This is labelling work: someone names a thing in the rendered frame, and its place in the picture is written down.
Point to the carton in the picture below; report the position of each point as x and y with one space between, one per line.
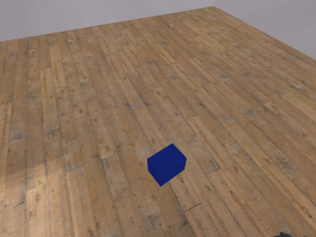
166 164

